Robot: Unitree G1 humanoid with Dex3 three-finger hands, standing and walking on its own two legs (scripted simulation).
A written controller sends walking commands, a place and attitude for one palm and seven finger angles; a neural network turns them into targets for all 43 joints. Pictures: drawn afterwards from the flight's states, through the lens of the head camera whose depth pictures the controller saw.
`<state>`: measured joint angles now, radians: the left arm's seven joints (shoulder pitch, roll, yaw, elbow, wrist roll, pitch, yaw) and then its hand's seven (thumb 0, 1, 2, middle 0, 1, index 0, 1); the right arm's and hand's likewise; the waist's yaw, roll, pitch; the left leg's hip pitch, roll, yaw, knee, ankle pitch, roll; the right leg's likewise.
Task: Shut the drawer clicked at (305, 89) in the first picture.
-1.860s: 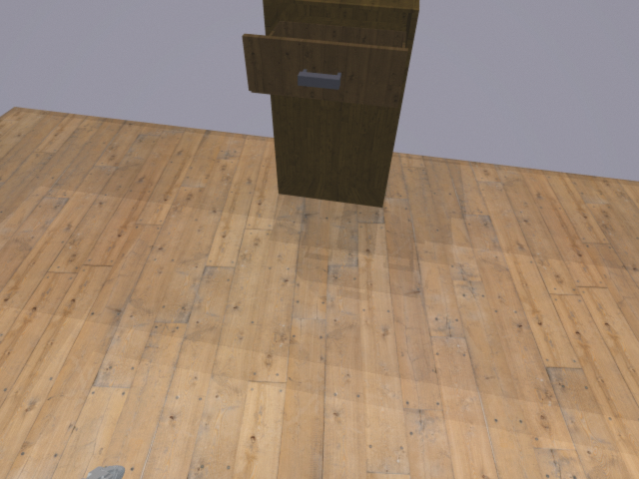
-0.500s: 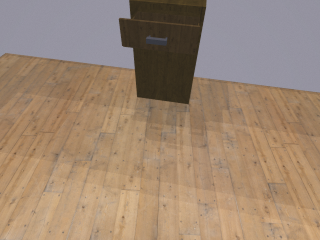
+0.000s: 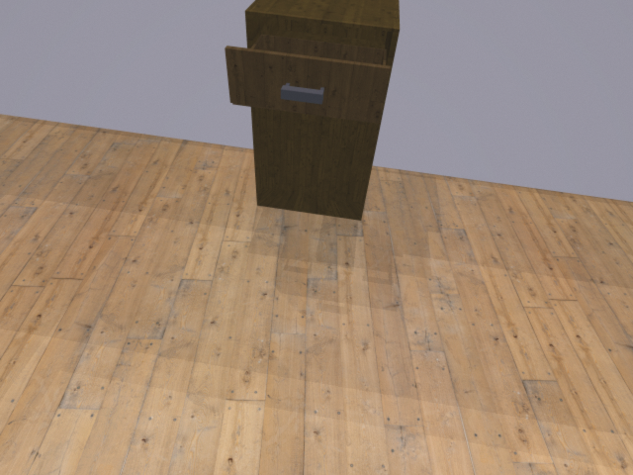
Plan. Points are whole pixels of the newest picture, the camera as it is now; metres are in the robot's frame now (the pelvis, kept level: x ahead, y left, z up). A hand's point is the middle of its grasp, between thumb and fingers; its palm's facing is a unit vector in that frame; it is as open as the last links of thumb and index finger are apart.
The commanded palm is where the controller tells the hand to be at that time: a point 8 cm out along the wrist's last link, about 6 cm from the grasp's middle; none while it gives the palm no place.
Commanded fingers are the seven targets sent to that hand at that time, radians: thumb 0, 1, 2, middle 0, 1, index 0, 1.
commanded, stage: walk to a spot facing it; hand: left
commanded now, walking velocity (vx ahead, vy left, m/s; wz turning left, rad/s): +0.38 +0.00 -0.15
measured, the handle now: (303, 91) +1.08 +0.11 -0.01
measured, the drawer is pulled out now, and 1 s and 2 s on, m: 0.30 0.30 0.30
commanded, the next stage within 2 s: take the last steps up to it in 0.90 s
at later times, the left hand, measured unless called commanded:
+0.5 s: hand (245, 410) +0.26 +0.12 -0.17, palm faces -0.04 -0.98 -0.20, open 7.3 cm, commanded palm none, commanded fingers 0.00 0.90 0.90 -0.20 -0.30 -0.20 -0.30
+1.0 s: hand (225, 350) +0.36 +0.18 -0.17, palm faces +0.05 -0.99 -0.14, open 7.4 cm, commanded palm none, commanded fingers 0.00 0.90 0.90 -0.20 -0.30 -0.20 -0.30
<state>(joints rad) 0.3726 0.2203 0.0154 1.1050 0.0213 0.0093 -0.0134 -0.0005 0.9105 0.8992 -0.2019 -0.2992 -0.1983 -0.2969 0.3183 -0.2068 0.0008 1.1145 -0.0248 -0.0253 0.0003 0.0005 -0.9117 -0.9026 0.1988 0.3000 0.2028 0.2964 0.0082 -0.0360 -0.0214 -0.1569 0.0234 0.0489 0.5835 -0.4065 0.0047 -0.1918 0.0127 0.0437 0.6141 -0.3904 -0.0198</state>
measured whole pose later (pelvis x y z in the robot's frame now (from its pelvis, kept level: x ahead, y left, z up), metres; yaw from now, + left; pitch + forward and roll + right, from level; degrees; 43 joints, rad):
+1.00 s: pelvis +0.36 +0.00 +0.02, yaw -2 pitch -1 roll -1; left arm 0.32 0.18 0.07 1.08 0.03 -0.01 -0.01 0.00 0.92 0.90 -0.20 -0.30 -0.19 -0.30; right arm 0.32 -0.14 -0.03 1.07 -0.02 -0.08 -0.03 -0.01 -0.95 -0.90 0.20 0.30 0.20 0.30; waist 0.02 -0.05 0.03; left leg -0.12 0.01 0.22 0.37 -0.23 0.07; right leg -0.57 -0.08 -0.03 1.16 -0.22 0.00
